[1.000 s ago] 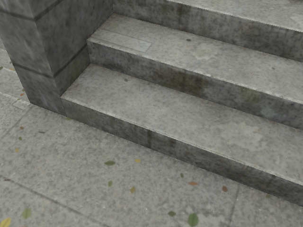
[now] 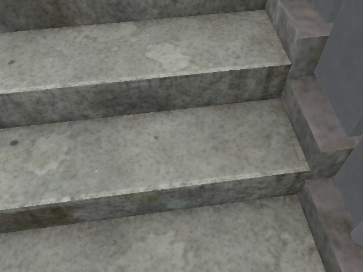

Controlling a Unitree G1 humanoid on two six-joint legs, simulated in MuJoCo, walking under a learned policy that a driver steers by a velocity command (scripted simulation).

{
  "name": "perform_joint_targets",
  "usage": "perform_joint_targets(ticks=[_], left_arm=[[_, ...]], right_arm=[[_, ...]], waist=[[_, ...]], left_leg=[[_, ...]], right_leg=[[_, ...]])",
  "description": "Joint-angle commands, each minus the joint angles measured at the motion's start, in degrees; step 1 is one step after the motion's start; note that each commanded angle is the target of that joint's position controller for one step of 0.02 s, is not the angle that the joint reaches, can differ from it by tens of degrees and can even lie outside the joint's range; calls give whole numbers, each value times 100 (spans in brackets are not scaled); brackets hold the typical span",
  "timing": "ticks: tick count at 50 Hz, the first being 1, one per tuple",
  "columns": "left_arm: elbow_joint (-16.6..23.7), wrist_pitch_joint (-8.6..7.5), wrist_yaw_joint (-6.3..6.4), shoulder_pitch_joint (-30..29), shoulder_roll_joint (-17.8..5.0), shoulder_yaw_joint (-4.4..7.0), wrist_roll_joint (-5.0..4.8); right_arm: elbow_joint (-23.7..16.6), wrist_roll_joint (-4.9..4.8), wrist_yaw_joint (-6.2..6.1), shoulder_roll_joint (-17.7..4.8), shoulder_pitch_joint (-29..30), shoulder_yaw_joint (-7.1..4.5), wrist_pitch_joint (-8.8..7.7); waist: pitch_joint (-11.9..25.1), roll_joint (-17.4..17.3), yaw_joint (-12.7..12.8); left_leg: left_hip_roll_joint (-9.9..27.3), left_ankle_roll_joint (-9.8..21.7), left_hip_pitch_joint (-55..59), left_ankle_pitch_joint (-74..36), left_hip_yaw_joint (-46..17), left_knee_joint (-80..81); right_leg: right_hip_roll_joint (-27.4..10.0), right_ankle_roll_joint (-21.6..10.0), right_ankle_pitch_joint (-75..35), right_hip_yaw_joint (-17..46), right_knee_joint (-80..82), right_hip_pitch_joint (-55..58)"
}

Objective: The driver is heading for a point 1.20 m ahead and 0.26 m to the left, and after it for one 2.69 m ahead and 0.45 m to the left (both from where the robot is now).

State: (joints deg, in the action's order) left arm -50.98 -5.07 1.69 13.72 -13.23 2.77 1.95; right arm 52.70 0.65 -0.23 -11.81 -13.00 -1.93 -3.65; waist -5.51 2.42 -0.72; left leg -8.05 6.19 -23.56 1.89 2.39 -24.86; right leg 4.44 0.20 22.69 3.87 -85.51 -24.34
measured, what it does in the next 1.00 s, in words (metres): steps on the spot, turning left: right foot, then left foot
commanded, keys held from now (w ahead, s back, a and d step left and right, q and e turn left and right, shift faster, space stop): q+shift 0.48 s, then shift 0.04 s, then e+shift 0.34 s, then w+e+shift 0.14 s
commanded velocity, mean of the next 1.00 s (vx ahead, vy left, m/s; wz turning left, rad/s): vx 0.10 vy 0.00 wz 0.27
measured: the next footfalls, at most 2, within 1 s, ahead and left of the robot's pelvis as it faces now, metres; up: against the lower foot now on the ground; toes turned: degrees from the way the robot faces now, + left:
right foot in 0.38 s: +0.14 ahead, -0.11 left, +0.00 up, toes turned +24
left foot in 0.84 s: -0.03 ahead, +0.04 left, +0.00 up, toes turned +22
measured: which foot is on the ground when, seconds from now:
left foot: down 0.00-0.38, up 0.40-0.82, down 0.84-1.00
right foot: up 0.00-0.36, down 0.38-0.84, up 0.86-1.00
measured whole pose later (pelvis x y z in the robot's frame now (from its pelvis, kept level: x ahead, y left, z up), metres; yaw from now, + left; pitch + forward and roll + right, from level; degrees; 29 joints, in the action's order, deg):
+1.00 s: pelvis +0.01 -0.03 +0.02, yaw +15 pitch +1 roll +0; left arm -48.5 4.3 -0.5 20.6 -13.6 4.7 2.0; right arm 42.1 2.1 -1.6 -11.5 -13.3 -2.0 0.4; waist 0.6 2.1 2.2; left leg -1.5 3.6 -5.8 17.8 6.9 -22.3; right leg 0.5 -1.2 20.1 -0.8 -82.3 -37.6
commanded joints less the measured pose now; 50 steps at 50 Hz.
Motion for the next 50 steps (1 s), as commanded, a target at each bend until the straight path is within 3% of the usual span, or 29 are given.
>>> perform_joint_targets(ticks=[1, 3, 5, 7, 9, 11, 12, 14, 16, 18, 19, 20, 21, 22, 24, 26, 30, 33, 35, 37, 39, 41, 42, 43, 44, 45, 47, 49, 50], left_arm=[[651, 189, -51, 121, -120, -79, 138], [801, 328, 52, 106, 53, -159, 182], [980, 422, 120, -96, -79, -175, 138], [1026, 468, 185, -97, 81, -212, 154], [1256, 498, 191, -487, -32, -226, 133], [1508, 556, 230, -801, 85, -318, -19], [1464, 628, 243, -607, 129, -297, -99], [1632, 640, 302, -725, -47, -209, -106], [1618, 610, 264, -698, -27, -201, -279], [1468, 515, 320, -337, -95, -113, -334], [1466, 483, 376, -567, -287, -107, -94], [1691, 530, 413, -701, -604, -74, -105], [1832, 557, 307, -708, -912, 1, 23], [1806, 578, 264, -614, -503, -45, -43], [1680, 509, 122, -890, -224, -73, -104], [1533, 427, 159, -349, -314, -69, -48], [1264, 463, 112, 278, -658, 8, -69], [1152, 380, 122, -50, -418, -146, -30], [1066, 440, 27, 6, -800, 10, -65], [787, 564, -24, 719, -991, 135, -72], [630, 587, -100, 755, -1180, 276, 25], [699, 684, -81, 571, -920, 261, -125], [581, 758, -41, 915, -539, 218, -177], [973, 740, 27, 585, -285, 164, -183], [936, 823, 115, 224, -650, 222, 60], [777, 896, 105, 303, -460, 192, 195], [764, 974, -105, 271, -373, 223, 1], [801, 782, -366, 149, -661, 344, 3], [852, 718, -339, 21, -703, 451, -7]], right_arm=[[-132, -107, -125, -462, -826, -137, 78], [-264, 36, -46, -653, -836, -203, 88], [-465, 138, -47, -834, -469, -207, 25], [-549, 275, -84, -913, -463, -233, 171], [-660, 236, -253, -960, -732, -245, 298], [-801, 156, -291, -1118, -820, -353, 523], [-865, 124, -294, -1059, -787, -392, 609], [-1011, 132, -231, -897, -685, -458, 616], [-1199, 37, -248, -850, -538, -539, 692], [-1265, -16, -182, -1048, -678, -627, 688], [-1311, -115, -61, -807, -811, -614, 639], [-1170, -159, -41, -411, -1608, -528, 650], [-1432, 202, -61, -887, -1365, -676, 672], [-1456, 399, -141, -1102, -907, -697, 729], [-1415, 363, -193, -814, -790, -545, 922], [-1628, 201, 25, -979, -403, -565, 868], [-1769, 95, 225, -443, -192, -387, 905], [-1564, 58, 184, -351, -430, -276, 924], [-1602, 13, 69, -442, -61, -259, 917], [-1658, -27, -25, -365, 239, -203, 779], [-1587, -143, -184, -405, 48, -238, 579], [-1316, -16, -276, -573, -503, -281, 441], [-1272, 17, -272, -884, -423, -353, 452], [-1505, -106, -225, -1380, -80, -399, 536], [-1580, 72, -173, -979, -10, -307, 508], [-1463, 171, -143, -541, -37, -194, 478], [-1394, 194, -142, -506, 312, -125, 433], [-1438, 142, -115, -552, 277, -113, 266], [-1347, 178, -180, -531, -71, -98, 145]], waist=[[1015, -184, 95], [977, -124, 207], [1034, -137, 327], [1299, -690, 263], [1459, -781, 124], [1320, -799, -28], [1404, -1192, -50], [1270, -1257, -159], [1185, -1500, -215], [842, -1495, -78], [584, -505, -279], [1011, 882, -602], [953, 1742, -500], [514, 681, -289], [383, -187, -392], [490, -37, -72], [815, 345, 123], [883, 947, -129], [928, 1481, 62], [1082, 1418, 408], [835, 1479, 293], [1125, 931, 86], [1013, -551, 186], [707, -2203, -17], [778, -1696, -218], [330, -1199, -132], [-52, -1286, 91], [-85, -788, 164], [-72, -804, -5]], left_leg=[[1848, 1505, 1215, -2929, -2305, 647], [1566, 1441, 575, -2803, -2229, 381], [1329, 1306, -420, -2581, -2136, 285], [1161, 1191, -191, -2704, -2263, 77], [1123, 1102, 198, -2579, -2515, -7], [1082, 937, 443, -1521, -2941, 273], [1181, 837, 780, -1189, -3249, 295], [1191, 633, 930, -338, -3334, 419], [1029, 189, 672, 358, -3406, 493], [978, -91, 751, 1427, -3828, 271], [528, -330, 230, 2778, -3202, -741], [-156, -650, -387, 3496, -1769, -3237], [-331, -942, -1469, 4013, -597, -5530], [247, -1060, -1504, 3738, -461, -7171], [552, -863, -1790, 2689, -395, -8286], [457, -886, -1722, 2014, -601, -7770], [-86, -1042, -1637, 2048, -1196, -6394], [66, -1076, -452, 2433, -819, -3480], [182, -951, 133, 2959, -96, -2186], [217, -806, 372, 2785, -227, -1194], [219, -691, 667, 2114, -175, -215], [675, -644, 2103, 978, -316, 1198], [1399, -520, 3112, 1002, -1027, 1256], [2815, 220, 2537, -537, -1780, 1031], [3107, 747, 1801, -295, -1556, 1075], [2772, 717, 1427, 1457, -1350, 1366], [2322, 492, 1401, 3209, -1218, 1546], [2143, 194, 1529, 2875, -873, 1730], [2222, 255, 1948, 2727, -827, 1681]], right_leg=[[-305, 226, 69, 34, -1008, -1398], [-281, 202, -3, -97, -1164, -1733], [-276, 260, -424, -291, -758, -1386], [-153, 307, -361, -598, -612, -1510], [-216, 366, -509, -439, 226, -1526], [-89, 396, -229, -354, 1575, -1174], [-86, 306, -201, -228, 1746, -1109], [-154, 229, -346, -143, 2479, -823], [37, 111, -404, -14, 4312, 260], [-52, -17, -839, 100, 6253, 1071], [-469, -117, -1110, 312, 6826, 1391], [-2111, -539, -1790, 1475, 6965, 1923], [-3563, -1513, -4060, 2597, 7254, 1348], [-3414, -1788, -4399, 2006, 7331, 739], [-2059, -1217, -3613, -27, 6700, 821], [-1525, -1208, -3943, -285, 6295, 1070], [-1730, -1404, -3946, 511, 6178, 1943], [-1571, -1159, -3306, 446, 6478, 1891], [-1581, -1249, -3831, 729, 6481, 1992], [-1613, -1231, -4562, 1028, 6205, 2339], [-1562, -1156, -4754, 1323, 6161, 2155], [-1302, -735, -3350, 1269, 5881, 1302], [-853, -426, -466, 828, 4836, -147], [41, -8, 1056, -551, 3379, -1405], [-366, 33, 1419, -553, 1612, -1257], [-492, -80, 1052, -271, 635, -1640], [-513, -149, 240, -326, -769, -2478], [-627, -126, -712, -176, 86, -2571], [-506, -213, -686, -349, 4, -2721]])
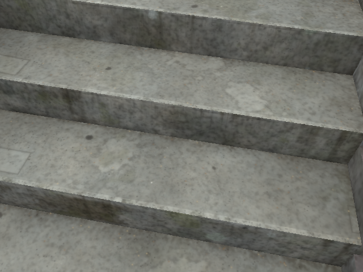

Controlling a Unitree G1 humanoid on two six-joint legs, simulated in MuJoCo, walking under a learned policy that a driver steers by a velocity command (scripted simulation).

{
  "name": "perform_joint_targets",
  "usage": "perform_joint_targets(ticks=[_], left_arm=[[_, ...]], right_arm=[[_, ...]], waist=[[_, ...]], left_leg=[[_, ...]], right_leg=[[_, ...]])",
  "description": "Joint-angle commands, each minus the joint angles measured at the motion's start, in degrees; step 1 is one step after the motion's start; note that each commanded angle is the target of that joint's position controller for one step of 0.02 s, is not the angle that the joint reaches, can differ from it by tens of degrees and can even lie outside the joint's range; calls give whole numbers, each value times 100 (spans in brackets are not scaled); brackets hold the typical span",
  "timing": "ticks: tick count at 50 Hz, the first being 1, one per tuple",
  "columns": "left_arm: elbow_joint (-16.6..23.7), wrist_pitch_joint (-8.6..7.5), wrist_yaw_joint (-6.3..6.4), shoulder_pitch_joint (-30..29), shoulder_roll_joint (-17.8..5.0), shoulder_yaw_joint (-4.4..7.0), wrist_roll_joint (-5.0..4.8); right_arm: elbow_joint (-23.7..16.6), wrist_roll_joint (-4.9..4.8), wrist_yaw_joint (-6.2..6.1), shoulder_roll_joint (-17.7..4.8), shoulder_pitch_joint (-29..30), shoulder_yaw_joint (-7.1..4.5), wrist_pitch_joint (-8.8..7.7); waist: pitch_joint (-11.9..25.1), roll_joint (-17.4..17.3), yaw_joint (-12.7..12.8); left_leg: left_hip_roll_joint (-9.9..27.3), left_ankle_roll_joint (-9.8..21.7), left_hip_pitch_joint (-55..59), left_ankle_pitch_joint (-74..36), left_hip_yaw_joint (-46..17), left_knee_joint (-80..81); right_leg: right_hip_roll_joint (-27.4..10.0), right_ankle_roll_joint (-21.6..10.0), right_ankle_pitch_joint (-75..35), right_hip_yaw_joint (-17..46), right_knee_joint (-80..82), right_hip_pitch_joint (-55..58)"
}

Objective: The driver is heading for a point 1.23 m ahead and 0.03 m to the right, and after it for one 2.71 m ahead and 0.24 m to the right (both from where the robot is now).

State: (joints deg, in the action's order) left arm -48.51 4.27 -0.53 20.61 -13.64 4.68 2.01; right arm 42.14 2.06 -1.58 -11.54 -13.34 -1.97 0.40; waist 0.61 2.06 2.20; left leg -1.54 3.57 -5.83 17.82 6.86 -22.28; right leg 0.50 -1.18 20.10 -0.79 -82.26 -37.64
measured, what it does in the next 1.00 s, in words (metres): climbs: right foot 0.16 m higher, then left foot 0.16 m higher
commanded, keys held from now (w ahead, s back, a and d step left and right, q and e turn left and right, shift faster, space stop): w+e+shift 0.22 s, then w+shift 0.04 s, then w+q+shift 0.74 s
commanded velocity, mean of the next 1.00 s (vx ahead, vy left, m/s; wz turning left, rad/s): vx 0.87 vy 0.00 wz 0.12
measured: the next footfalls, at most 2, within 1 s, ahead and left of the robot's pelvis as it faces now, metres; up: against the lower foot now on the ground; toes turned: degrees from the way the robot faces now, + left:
right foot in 0.48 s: +0.36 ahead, -0.26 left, +0.16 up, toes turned -21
left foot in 1.00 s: +0.71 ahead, -0.11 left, +0.32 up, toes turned +5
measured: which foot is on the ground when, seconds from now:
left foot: down 0.00-0.48, up 0.50-0.98, down 1.00-1.00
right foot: up 0.00-0.46, down 0.48-1.00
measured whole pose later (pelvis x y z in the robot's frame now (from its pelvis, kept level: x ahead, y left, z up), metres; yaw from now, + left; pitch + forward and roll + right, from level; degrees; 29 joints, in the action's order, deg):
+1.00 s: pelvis +0.54 -0.15 +0.16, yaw +3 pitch +2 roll +0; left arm -45.9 -1.5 2.2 18.5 -11.9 1.6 -1.2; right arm 33.9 1.5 0.2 -11.6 -2.9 -0.7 5.0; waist -1.3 -4.9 -3.8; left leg -2.7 10.8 -55.1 26.9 9.4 -78.0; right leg -7.8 2.9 13.4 -21.6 -25.5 5.7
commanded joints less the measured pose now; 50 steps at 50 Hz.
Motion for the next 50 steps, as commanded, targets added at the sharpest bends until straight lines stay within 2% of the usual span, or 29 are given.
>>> perform_joint_targets(ticks=[1, 8, 11, 13, 17, 19, 20, 21, 22, 23, 24, 25, 26, 27, 28, 29, 31, 32, 34, 36, 38, 41, 42, 44, 46, 47, 48, 49, 50], left_arm=[[561, -302, -137, -692, -464, 241, 23], [1069, -158, 70, -1343, -95, 169, 79], [1409, -106, 139, -1865, 42, 124, -62], [1458, -278, 145, -2334, 82, 63, 64], [2397, -666, 324, -4243, 793, -409, -6], [2694, -759, 276, -4445, 1034, -725, -251], [2880, -812, 103, -4494, 955, -845, -214], [2725, -849, -105, -3864, 935, -924, -312], [1965, -788, -78, -2145, 526, -587, -466], [1492, -698, 75, 16, 176, -280, -530], [1279, -622, 219, 714, -645, 73, -286], [1091, -680, 349, 762, -1544, 230, -127], [1012, -763, 185, 420, -1498, 252, -94], [1190, -781, -21, -816, -1090, 170, -270], [1145, -798, -28, -1294, -390, 28, -292], [1080, -800, 85, -1659, 53, -116, -143], [500, -877, 148, -1784, 52, -244, 74], [252, -991, 49, -1343, 59, -197, 121], [-285, -1094, -81, -662, 326, -249, -13], [-182, -1111, 10, -375, 441, -333, -262], [133, -1044, 100, -689, 224, -400, -162], [295, -1000, 186, -638, -612, -164, -185], [335, -925, 208, -464, -484, -204, -144], [488, -844, 396, -12, -868, -103, -95], [743, -765, 450, -629, -827, -143, -256], [1068, -713, 560, -820, -1174, -15, -407], [1208, -721, 535, -1215, -1675, 141, -494], [1282, -720, 253, -1602, -1837, 170, -311], [1116, -691, 24, -1512, -1581, 188, -344]], right_arm=[[-173, 29, -63, -548, -286, -90, -343], [306, 107, -102, -862, -1142, -197, -795], [523, 170, 63, -644, -1299, -94, -861], [872, 221, 81, -431, -1931, -73, -806], [1497, 287, 62, -938, -2325, -101, -824], [1923, -1, -43, -261, -2272, 223, -621], [1868, 88, -54, 96, -1860, 322, -463], [1629, -150, -81, 165, -1484, 371, -357], [1506, -410, 110, -224, -1696, 353, -567], [1368, -520, 278, -1478, -962, -10, -788], [978, -566, 355, -2154, -283, -377, -935], [647, -763, 497, -1001, -797, -187, -985], [785, -681, 496, -719, -1388, -197, -895], [345, -522, 446, -367, -1376, -284, -631], [330, -166, 442, -90, -975, -287, -365], [138, 78, 363, 19, -608, -337, -220], [-96, 173, 359, 319, -102, -197, -115], [-238, 33, 325, 521, -84, -173, -162], [-300, -44, 250, 783, 138, -46, -90], [16, -99, 201, 702, 210, -36, 195], [-269, 149, 103, 613, 506, 11, 450], [-955, 147, -100, 376, 1160, 78, 698], [-1261, 166, -59, 50, 1716, 63, 733], [-1483, 199, 18, -170, 2413, 64, 808], [-1279, 1, 158, -154, 1812, 44, 641], [-991, -131, 120, -571, 884, -113, 560], [-1005, -81, 147, -780, -149, -181, 454], [-661, -39, 173, -1003, -1404, -286, 400], [-682, -137, 177, -1204, -1417, -428, 285]], waist=[[-610, -507, -337], [-499, -855, -380], [-1110, -401, -304], [-927, -417, -569], [-1420, -558, -783], [-1734, -545, -401], [-1642, -582, -317], [-1035, -87, -66], [388, -783, 246], [1498, -1715, 1601], [2437, -1192, 2010], [3259, 1640, 1284], [3635, 1368, 621], [2744, 1003, -175], [1931, -237, -322], [937, -8, -403], [480, 286, -682], [534, 633, -672], [32, 426, -733], [-677, -392, -911], [-591, 139, -933], [-837, 146, -1161], [-1106, -133, -1152], [-1115, 107, -752], [-401, 60, -1064], [1000, 97, -1233], [1514, 605, -1751], [2176, 1067, -2064], [2118, 1102, -1827]], left_leg=[[1552, 513, 454, 851, -1184, 1369], [2246, 426, 1168, 1106, -1192, 1247], [2367, 413, 1179, 1081, -772, 1155], [2300, 476, 1686, 636, -642, 923], [2553, 555, 2150, -946, -614, 1501], [1944, 324, 1426, -1412, 157, 2110], [1434, 338, 273, -2233, 692, 2625], [1114, 507, -1669, -4568, 903, 2737], [1248, 870, -2201, -8240, 443, 1315], [1455, 738, -2085, -10216, 162, -633], [1094, 171, -2044, -7866, -419, -3269], [-110, -167, -2837, -774, -1092, -6297], [-197, -131, -2222, -1787, -2139, -7578], [121, -247, -2738, -2384, -1589, -7989], [481, -136, -3099, -2657, -1248, -8040], [608, -59, -3507, -2618, -1129, -7988], [472, 144, -3974, -2895, -1184, -8827], [465, 391, -4613, -2560, -1233, -9431], [499, 586, -5848, -1855, -1422, -9802], [126, 375, -5931, -2163, -1441, -9272], [-199, 336, -6183, -2389, -854, -9878], [-20, 391, -7433, -542, -867, -10631], [174, 380, -7129, -511, -707, -9399], [252, 298, -7189, -123, 56, -7977], [144, 634, -5338, 497, 463, -6191], [-451, 658, -3091, 221, 1014, -6022], [-235, 747, -2307, 497, 642, -5690], [-437, 854, -1508, 1527, 160, -5630], [-733, 963, -1333, 1788, -62, -4349]], right_leg=[[-154, -79, -628, 203, -131, -1598], [-324, -200, -868, 458, -1624, -2910], [-382, -366, -134, 393, -3197, -4030], [-333, -588, 314, 621, -3659, -4953], [-98, -785, 2089, 585, -4133, -6418], [-584, -833, 2676, -47, -2642, -5852], [-608, -787, 2369, -858, -1293, -4174], [-490, -892, 631, -1107, 618, -340], [455, -789, 125, -1434, 308, 2806], [388, -736, -392, -628, 1176, 4701], [-226, -780, -37, 1113, 2676, 5385], [-2656, -755, -2561, 4228, 4914, 5568], [-2758, -269, -2721, 4745, 5533, 4706], [-2778, -185, -302, 4697, 5695, 3600], [-2550, -239, 1730, 4044, 5489, 2845], [-2367, -142, 2083, 3132, 5327, 1925], [-2272, -312, 1430, 1787, 5785, 1141], [-2105, -246, 1540, 1341, 5872, 1784], [-1898, 154, 929, 473, 6021, 2111], [-1819, 363, -172, -314, 6078, 1315], [-1704, 248, -1536, -1038, 6317, 1364], [-1916, 206, -1382, -1303, 6941, 2329], [-1616, 473, -1058, -1715, 7185, 2148], [-1823, 223, -1714, -1687, 7762, 2743], [-1320, 123, -5129, -2309, 7477, 3097], [-1164, -59, -9011, -2069, 6730, 3012], [-1592, -31, -10522, -1853, 5581, 3549], [-1826, -407, -11500, -1640, 4299, 4007], [-1890, -411, -10800, -1386, 3071, 4117]])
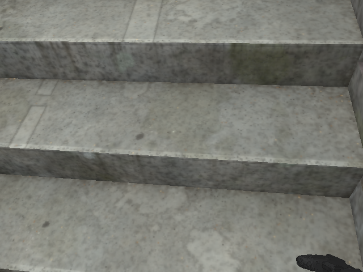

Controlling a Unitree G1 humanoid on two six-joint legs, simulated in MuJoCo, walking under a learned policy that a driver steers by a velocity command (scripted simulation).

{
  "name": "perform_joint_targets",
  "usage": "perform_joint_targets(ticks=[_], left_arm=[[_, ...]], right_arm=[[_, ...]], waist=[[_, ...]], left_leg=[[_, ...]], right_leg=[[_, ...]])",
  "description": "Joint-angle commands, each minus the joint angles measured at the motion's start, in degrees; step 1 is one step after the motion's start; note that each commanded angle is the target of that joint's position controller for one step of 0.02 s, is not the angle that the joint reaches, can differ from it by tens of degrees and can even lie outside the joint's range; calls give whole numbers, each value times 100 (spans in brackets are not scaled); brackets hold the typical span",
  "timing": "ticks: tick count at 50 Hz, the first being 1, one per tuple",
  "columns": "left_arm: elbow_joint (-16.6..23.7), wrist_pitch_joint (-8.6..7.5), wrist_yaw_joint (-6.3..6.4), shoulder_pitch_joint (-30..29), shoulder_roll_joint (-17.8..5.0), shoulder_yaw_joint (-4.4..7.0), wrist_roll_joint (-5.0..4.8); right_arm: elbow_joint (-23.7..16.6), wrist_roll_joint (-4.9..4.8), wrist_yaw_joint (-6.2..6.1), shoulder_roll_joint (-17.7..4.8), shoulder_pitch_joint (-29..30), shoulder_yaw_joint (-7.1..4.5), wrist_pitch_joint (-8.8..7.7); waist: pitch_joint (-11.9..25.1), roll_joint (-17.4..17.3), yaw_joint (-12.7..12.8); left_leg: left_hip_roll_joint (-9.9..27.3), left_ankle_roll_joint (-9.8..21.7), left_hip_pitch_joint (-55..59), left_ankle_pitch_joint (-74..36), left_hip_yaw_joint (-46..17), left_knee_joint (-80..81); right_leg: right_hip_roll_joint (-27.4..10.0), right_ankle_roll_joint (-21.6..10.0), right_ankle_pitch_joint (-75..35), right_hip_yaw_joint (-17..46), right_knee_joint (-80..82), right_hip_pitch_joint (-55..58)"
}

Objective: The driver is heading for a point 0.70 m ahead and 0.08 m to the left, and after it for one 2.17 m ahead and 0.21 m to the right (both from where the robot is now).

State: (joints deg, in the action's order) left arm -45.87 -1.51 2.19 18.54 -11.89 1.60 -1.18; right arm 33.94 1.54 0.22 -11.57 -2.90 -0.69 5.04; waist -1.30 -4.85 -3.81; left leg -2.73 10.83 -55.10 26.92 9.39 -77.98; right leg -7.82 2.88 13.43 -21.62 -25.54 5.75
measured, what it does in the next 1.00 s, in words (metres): climbs: right foot 0.16 m higher, then left foot 0.16 m higher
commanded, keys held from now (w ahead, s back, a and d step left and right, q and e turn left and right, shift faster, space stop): w+q+shift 0.26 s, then w+e+shift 0.32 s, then e+shift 0.42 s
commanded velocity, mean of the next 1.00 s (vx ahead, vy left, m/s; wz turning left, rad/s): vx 0.77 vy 0.00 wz -0.05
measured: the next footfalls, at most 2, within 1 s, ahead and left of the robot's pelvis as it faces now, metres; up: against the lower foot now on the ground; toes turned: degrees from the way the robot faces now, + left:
right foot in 0.46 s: +0.51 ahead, -0.01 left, +0.32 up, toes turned +20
left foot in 0.80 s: +0.84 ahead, +0.31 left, +0.48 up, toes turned +13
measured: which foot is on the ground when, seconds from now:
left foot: down 0.00-0.46, up 0.48-0.78, down 0.80-1.00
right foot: down 0.00-0.02, up 0.04-0.44, down 0.46-0.82, up 0.84-1.00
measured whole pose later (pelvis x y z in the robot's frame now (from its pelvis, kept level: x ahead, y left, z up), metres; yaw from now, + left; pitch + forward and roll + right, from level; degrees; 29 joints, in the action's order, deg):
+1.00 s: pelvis +0.71 +0.16 +0.43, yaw -1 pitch +2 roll +2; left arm -36.9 -0.4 1.2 9.4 -18.1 7.7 2.3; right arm 40.7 1.4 -2.2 -11.5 -7.9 -3.4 -4.9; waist -1.4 3.0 1.9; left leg 7.4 -0.5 -30.3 14.6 11.3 -44.2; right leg 0.5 -0.8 15.4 1.5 -100.0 -43.9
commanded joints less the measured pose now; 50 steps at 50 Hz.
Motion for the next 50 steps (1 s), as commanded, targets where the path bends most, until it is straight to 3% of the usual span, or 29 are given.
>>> perform_joint_targets(ticks=[1, 2, 3, 4, 5, 9, 13, 16, 17, 19, 21, 23, 24, 25, 26, 27, 29, 33, 36, 37, 38, 39, 40, 41, 42, 43, 45, 46, 50], left_arm=[[928, -48, -289, -1674, -1001, 313, -8], [1792, -212, -438, -1804, -35, 157, 167], [2274, -469, -532, -1937, 252, -51, 702], [2501, -618, -493, -2257, 525, -152, 735], [2479, -718, -344, -2057, 867, -357, 750], [2416, -203, -145, -2213, 756, -539, 706], [2954, -177, -67, -3439, 1301, -752, 606], [3264, -145, -1, -4112, 1369, -835, 452], [2965, -91, -28, -3611, 1426, -784, 487], [2445, -60, 7, -2364, 842, -487, 278], [1848, 13, 68, -1370, -264, 26, -62], [1320, -85, 77, -114, -974, 337, -56], [830, -117, -134, -414, -913, 319, 101], [984, -95, -206, -1518, -325, 234, 43], [833, -153, -253, -1436, 335, 85, -32], [476, -223, -168, -1039, 502, 81, 84], [-93, -388, -70, -211, -220, 371, 197], [-530, -645, 15, 746, -580, 345, 279], [-824, -494, 111, 1162, -812, 340, 206], [-553, -322, 80, 773, -785, 412, 81], [-408, -342, 26, 1136, -952, 493, 67], [-151, -490, -90, 651, -1698, 678, 26], [205, -658, -254, -104, -2155, 921, -173], [369, -844, -387, -111, -1316, 770, -149], [844, -785, -280, 106, -1103, 690, -263], [879, -655, -187, 34, -1201, 782, 45], [988, -232, -112, -143, -476, 632, 443], [963, -59, -165, -11, -218, 521, 534], [1142, 296, -83, -15, 47, 295, 296]], right_arm=[[41, -424, 92, -1075, -2152, -723, -349], [10, -268, 16, -1651, -1001, -809, -400], [-330, -99, -99, -1559, -708, -768, -364], [-53, 114, -172, -1116, -1004, -610, -488], [354, 298, -229, -849, -1542, -561, -625], [1059, 32, -124, -467, -2213, -428, -982], [1562, 46, -7, -535, -3160, -362, -1167], [1513, -99, -241, -437, -2879, -368, -965], [1466, -148, -310, -228, -2611, -342, -943], [1131, -198, -296, -975, -2000, -605, -1056], [936, -195, -241, -1446, -1545, -882, -1348], [478, -134, -107, -1226, -458, -934, -1517], [56, -214, 23, 99, -398, -607, -1486], [-126, 52, 166, 416, -1701, -402, -1369], [-272, 237, 226, 579, -1249, -203, -1371], [-529, 379, 238, 629, -961, -27, -1352], [-971, 609, 157, 548, -8, 165, -1148], [-1723, 407, 21, 482, 1689, 360, -1263], [-2180, 203, -84, 459, 2096, 458, -1248], [-2054, 138, 36, 689, 1482, 589, -1146], [-1654, -83, 12, 475, 869, 380, -1065], [-1411, -185, -32, 261, -409, 185, -947], [-1071, -153, -136, -277, -1735, -114, -861], [-791, -102, -236, -767, -1638, -252, -944], [-843, 130, -301, -1063, -1378, -365, -1034], [-889, 18, -320, -710, -898, -332, -948], [-344, -114, -267, 93, -297, -140, -973], [-6, -141, -274, 313, -314, -88, -1055], [622, 60, -218, 47, -491, -203, -1150]], waist=[[1288, 1266, -1345], [1078, -1729, -272], [1524, -371, -3], [1467, 243, 111], [984, 951, 364], [350, 1493, 581], [-274, 847, 168], [-146, 642, 109], [405, 138, 360], [1679, -806, 933], [2166, -796, 1547], [2171, 334, 2244], [1219, 2570, 1323], [842, 1840, 146], [233, 949, -17], [-59, 343, -159], [72, 230, 274], [-1031, -63, 568], [-442, 621, 696], [687, 537, 408], [1792, 642, 439], [2771, 1315, -522], [3402, 1171, -1425], [3251, -99, -1106], [4703, -1996, -819], [4449, -1125, -435], [1994, 328, 288], [938, 262, 592], [-39, 349, 1044]], left_leg=[[-880, 768, 3609, 428, -1269, 3388], [135, 1432, 4332, 259, -5617, 5806], [544, 1292, 4406, 1058, -6990, 6115], [653, 1232, 3991, 1250, -7276, 6404], [618, 937, 3666, 915, -7045, 6435], [264, 399, 3586, -1609, -4492, 5522], [43, 382, 3718, -1465, -3897, 5708], [403, 225, 2985, -4018, -3143, 7363], [355, -49, 3286, -6279, -2438, 7096], [706, -129, 4177, -10771, -1901, 6038], [1205, -323, 5765, -13030, -1945, 4499], [402, -606, 5143, -10047, -1562, 401], [-1104, -1137, 2492, -2558, -1338, -2001], [-817, -971, 1000, -1933, -1847, -3456], [-417, -732, 542, -2241, -1867, -3817], [-170, -575, 97, -2062, -1957, -3976], [117, -380, -1185, -504, -2025, -5039], [584, -669, -2027, 721, -963, -2747], [719, -754, -1619, 790, -771, -1579], [519, -552, 2215, -654, -476, 1108], [-67, -558, 4481, -1361, -116, 1285], [-38, -553, 5826, -2003, -454, 1421], [209, -519, 6328, -2777, -903, 3004], [1381, -94, 6862, -4948, -2107, 3984], [3596, 1078, 7162, -8533, -4754, 4293], [3223, 962, 6468, -6964, -4673, 4292], [2603, 342, 4784, -1936, -3490, 4598], [2295, 57, 3925, -965, -2792, 4912], [2365, -238, 2946, -2250, -1206, 5514]], right_leg=[[-165, -651, -5913, 805, -5283, -1558], [1675, -203, 201, 1585, -8232, -4984], [1362, -554, -611, 2784, -9564, -5660], [1298, -564, -1005, 3014, -10339, -5854], [1134, -645, -1075, 2910, -10597, -6404], [813, -533, -250, 2894, -10858, -7643], [685, -665, 1174, 2273, -10740, -8755], [574, -576, 472, 1355, -7545, -6448], [783, -669, 99, 1065, -7125, -5432], [1196, -923, 669, 1203, -5564, -3315], [1421, -996, 1585, 1088, -4419, -3115], [1127, -1712, 1332, 2209, -1732, -2022], [-25, -2630, -457, 5614, -245, -1769], [-411, -3154, 1856, 7965, 472, -2187], [-330, -2796, 3082, 8059, 915, -2690], [-201, -2473, 2982, 7287, 968, -2856], [215, -2158, 1395, 5654, 515, -2100], [298, -1740, -2592, 4243, 1296, -2456], [206, -1572, -4496, 3952, 1534, -1952], [708, -1515, -4578, 3330, 1977, -3346], [891, -1426, -5912, 3511, 1290, -3589], [657, -1268, -8369, 3475, 79, -3294], [610, -907, -8566, 3768, -1246, -2499], [1200, -394, -2828, 3394, -3530, -3220], [1767, -35, 1176, 3102, -7371, -3815], [1324, -87, 624, 3217, -8195, -4062], [806, -257, 118, 2698, -8237, -5171], [607, -373, 204, 2764, -7914, -5379], [411, -358, 327, 2581, -6911, -5400]])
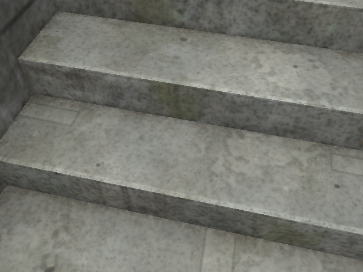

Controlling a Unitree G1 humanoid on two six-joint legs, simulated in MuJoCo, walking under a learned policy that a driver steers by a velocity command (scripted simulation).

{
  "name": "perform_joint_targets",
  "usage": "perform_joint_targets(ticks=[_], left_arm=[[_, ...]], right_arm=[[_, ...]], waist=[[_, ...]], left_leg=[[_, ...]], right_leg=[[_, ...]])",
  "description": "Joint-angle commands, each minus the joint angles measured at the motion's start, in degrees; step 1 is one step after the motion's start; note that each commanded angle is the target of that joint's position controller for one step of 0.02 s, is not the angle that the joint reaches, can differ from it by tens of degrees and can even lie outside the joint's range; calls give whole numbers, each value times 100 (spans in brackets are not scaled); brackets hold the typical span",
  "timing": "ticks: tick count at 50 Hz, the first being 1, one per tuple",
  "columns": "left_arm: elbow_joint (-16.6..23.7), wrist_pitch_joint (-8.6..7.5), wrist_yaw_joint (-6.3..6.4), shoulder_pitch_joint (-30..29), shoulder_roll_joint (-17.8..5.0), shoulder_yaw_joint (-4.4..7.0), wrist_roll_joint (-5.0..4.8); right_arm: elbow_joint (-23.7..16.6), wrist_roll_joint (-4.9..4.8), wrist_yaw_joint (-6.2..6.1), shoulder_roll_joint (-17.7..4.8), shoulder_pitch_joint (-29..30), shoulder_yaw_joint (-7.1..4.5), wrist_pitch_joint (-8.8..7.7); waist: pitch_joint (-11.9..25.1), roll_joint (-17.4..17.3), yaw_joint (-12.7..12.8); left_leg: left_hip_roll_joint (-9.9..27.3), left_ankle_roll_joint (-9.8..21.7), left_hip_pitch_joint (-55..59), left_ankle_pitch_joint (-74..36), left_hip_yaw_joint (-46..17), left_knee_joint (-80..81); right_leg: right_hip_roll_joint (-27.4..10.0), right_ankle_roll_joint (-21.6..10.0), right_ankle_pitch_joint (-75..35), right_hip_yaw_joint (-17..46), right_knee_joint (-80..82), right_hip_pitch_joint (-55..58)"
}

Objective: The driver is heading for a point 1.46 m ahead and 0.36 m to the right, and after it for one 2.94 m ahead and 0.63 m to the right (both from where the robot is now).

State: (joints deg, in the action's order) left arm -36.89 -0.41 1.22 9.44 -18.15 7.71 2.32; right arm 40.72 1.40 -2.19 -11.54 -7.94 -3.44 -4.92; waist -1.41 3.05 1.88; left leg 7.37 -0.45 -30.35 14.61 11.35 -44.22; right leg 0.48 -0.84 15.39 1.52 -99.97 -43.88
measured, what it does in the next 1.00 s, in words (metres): climbs: right foot, then left foot 0.16 m higher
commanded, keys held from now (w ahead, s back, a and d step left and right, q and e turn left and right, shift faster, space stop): e+shift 0.44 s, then q+shift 0.56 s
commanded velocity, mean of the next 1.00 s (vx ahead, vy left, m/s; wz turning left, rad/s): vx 0.04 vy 0.00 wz -0.29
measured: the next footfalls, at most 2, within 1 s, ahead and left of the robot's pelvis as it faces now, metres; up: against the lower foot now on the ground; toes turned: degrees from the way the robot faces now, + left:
right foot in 0.30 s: +0.12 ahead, -0.17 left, +0.00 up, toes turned -20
left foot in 0.78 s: +0.35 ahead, -0.01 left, +0.16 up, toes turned -19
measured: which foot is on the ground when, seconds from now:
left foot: down 0.00-0.30, up 0.32-0.76, down 0.78-1.00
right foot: up 0.00-0.28, down 0.30-0.82, up 0.84-1.00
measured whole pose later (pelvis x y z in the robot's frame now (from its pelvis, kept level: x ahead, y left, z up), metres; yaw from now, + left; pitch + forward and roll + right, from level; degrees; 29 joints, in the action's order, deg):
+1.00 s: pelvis +0.23 -0.04 +0.14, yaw -12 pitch +2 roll -1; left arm -30.7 0.3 1.4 5.5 -9.2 0.3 4.2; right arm 37.3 1.5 -2.6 -11.3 -13.7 -3.0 2.8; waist 0.0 1.8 -0.5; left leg -7.7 6.0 -35.3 23.1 -1.9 -57.2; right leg 0.8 -0.6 5.7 6.0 -99.1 -44.2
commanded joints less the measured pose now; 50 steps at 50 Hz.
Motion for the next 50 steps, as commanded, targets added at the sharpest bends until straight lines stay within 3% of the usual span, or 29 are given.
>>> perform_joint_targets(ticks=[1, 2, 3, 7, 10, 12, 14, 15, 16, 17, 18, 20, 22, 24, 26, 30, 32, 34, 36, 38, 39, 40, 41, 42, 43, 44, 45, 47, 50], left_arm=[[384, 198, 61, 651, 625, -314, -67], [364, 207, 92, 561, 438, -265, -69], [364, 244, 132, 613, 419, -244, -61], [869, 409, 199, -78, 95, -83, -39], [1363, 439, 102, -748, 456, -300, -106], [1215, 395, 61, -248, 135, -154, -213], [696, 151, 68, 788, -79, -23, -79], [506, 30, 32, 1079, -125, -7, -4], [690, 53, -45, 923, -771, 67, 0], [841, -2, -1, 1339, -1244, 195, -140], [821, -3, 103, 1159, -1433, 257, -54], [738, 41, 186, 160, -919, 50, -86], [637, 55, 207, -16, -529, -99, -96], [410, -61, 194, 366, -486, -120, -57], [201, -195, 162, 766, -536, -103, 24], [-381, -346, 176, 1410, -233, -240, -30], [-514, -270, 211, 1455, -362, -247, 5], [-378, -236, 312, 804, -646, -283, -132], [-221, -205, 321, 397, -782, -257, -135], [-242, -236, 209, 351, -819, -247, -182], [-311, -253, 109, 269, -871, -235, -246], [-213, -227, 35, 385, -808, -240, -276], [437, -138, -99, -201, -701, -229, -243], [680, -50, -237, -347, -95, -323, 149], [806, -36, -265, -83, 488, -503, 293], [884, -14, -192, -60, 574, -554, 263], [899, -11, -85, -55, 600, -583, 236], [707, 64, 52, 282, 628, -647, 245], [847, 149, 85, 79, 870, -778, 183]], right_arm=[[7, 95, 0, -163, 9, 28, -181], [-37, 128, -32, -323, 56, 21, -223], [-45, 164, -32, -512, 172, -31, -273], [-346, 166, 60, -936, 421, -132, -157], [-503, 166, 105, -1310, 438, -230, 41], [-590, -5, 213, -1313, 412, -241, 241], [-411, -331, 316, -1240, 56, -265, 554], [-405, -423, 327, -1239, -257, -275, 638], [-830, -241, 356, -624, -722, -160, 597], [-1119, -53, 322, -482, -373, -69, 488], [-1317, -96, 283, -181, 177, 70, 403], [-1492, 17, 283, -27, 943, 141, 269], [-1596, 73, 258, -242, 923, 104, 396], [-1606, 128, 133, -229, 957, 159, 493], [-1687, 187, 9, -110, 1058, 195, 471], [-2115, 143, -90, 272, 1746, 362, 616], [-2316, 77, -41, 376, 1811, 446, 713], [-2555, 56, 46, 400, 1497, 539, 881], [-2414, -97, 89, 319, 1202, 488, 963], [-1664, -113, 88, 91, -131, 305, 970], [-1433, -95, 65, -82, -699, 233, 903], [-1432, -95, 100, -345, -851, 117, 833], [-1456, -33, -53, -1055, -978, -127, 838], [-1610, -125, -171, -1256, -281, -247, 926], [-1719, -76, -150, -1067, 388, -205, 929], [-1595, 69, -94, -768, 639, -143, 864], [-1350, 99, -74, -555, 605, -105, 786], [-1027, 42, -33, -302, 507, -25, 674], [-677, -4, -41, -375, -84, -16, 556]], waist=[[9, -543, 447], [270, -468, 370], [528, -849, 362], [670, -1011, 267], [400, -1165, 125], [707, -1063, 245], [965, -415, 533], [514, 13, 585], [333, 1182, -207], [1561, 1020, 315], [1791, 895, 411], [683, 424, 44], [654, 426, -127], [917, -53, -39], [1170, -67, 131], [397, -79, 291], [56, -228, 216], [167, -113, -281], [599, 400, -329], [1533, 659, -457], [1924, 544, -700], [2016, 322, -720], [1935, -2050, -1042], [2022, -2525, -679], [1585, -1935, -223], [874, -1186, -37], [113, -692, 89], [-154, -529, 270], [-19, -485, 129]], left_leg=[[1420, 951, 574, -1549, -1095, 2261], [1571, 935, 809, -2361, -749, 2349], [1629, 972, 874, -2859, -411, 2338], [1862, 822, 1584, -2276, 51, 2337], [1868, 282, 1972, -1808, 497, 2405], [1679, 173, 2040, -1992, 689, 1796], [1215, 25, 2749, -2933, 833, -238], [999, -89, 1939, -1268, 640, -1339], [397, -611, -866, 1982, 259, -3375], [-179, -959, -1717, 2133, -798, -5108], [-314, -832, -1998, 1733, -1102, -5885], [-291, -481, -2235, 740, -1306, -6243], [-524, -276, -2323, 671, -1401, -6597], [-673, -127, -2773, 811, -1308, -7043], [-713, 129, -3387, 1216, -1440, -7954], [-768, 517, -4587, 2172, -2076, -8391], [-862, 404, -4527, 1912, -1762, -7272], [-447, 361, -2960, 1926, -891, -5216], [-422, 567, -856, 2212, -571, -3414], [-992, 780, 373, 2123, 101, -3483], [-1240, 870, 826, 1615, -47, -2466], [-1341, 958, 1045, 1528, -985, -1240], [-12, 1839, 1467, 1421, -4542, 587], [264, 2134, 1132, 1605, -7019, 2269], [389, 1909, 607, 2153, -6743, 2345], [213, 1628, 13, 2628, -6035, 2033], [-141, 1337, -452, 2579, -4922, 1448], [-706, 1127, -932, 1967, -3501, 1022], [-948, 1072, -456, 1429, -3155, 1018]], right_leg=[[-475, 39, -9, 253, 898, -349], [-489, 38, -126, 81, 1263, -60], [-384, 23, -234, -172, 936, 231], [-654, -51, 23, -133, 982, 154], [-962, -208, 440, -149, 2842, 416], [-626, -218, 143, -709, 4582, 1834], [244, -257, -616, -1251, 7018, 2806], [491, -208, -1216, -808, 8173, 3279], [-876, -513, -7492, 1400, 6239, 4421], [-1623, -1385, -9617, 2952, 6642, 5149], [-2041, -1819, -7057, 3790, 7548, 4752], [-1339, -1767, -4182, 2937, 7489, 3552], [-994, -1645, -3690, 2538, 7490, 3278], [-1255, -1654, -4121, 2352, 7391, 3833], [-1599, -1725, -4123, 2272, 7526, 4518], [-1732, -1440, -2582, 1693, 8002, 4538], [-1473, -1218, -1432, 1109, 8511, 4130], [-1368, -1193, -2470, 633, 9422, 3455], [-1218, -1031, -3538, -78, 9607, 3165], [-1520, -1153, -8227, -582, 8233, 3873], [-1417, -924, -9052, -819, 7097, 4246], [-1191, -597, -7908, -734, 5893, 4146], [-78, -120, -4226, -649, 3723, 1917], [611, 45, 216, 378, 1158, 904], [383, 87, 132, 1045, -270, 242], [252, 88, -243, 892, -467, -36], [108, 72, -604, 707, -364, -333], [49, 1, -947, 424, -329, -224], [-132, 79, -949, 528, 352, -472]])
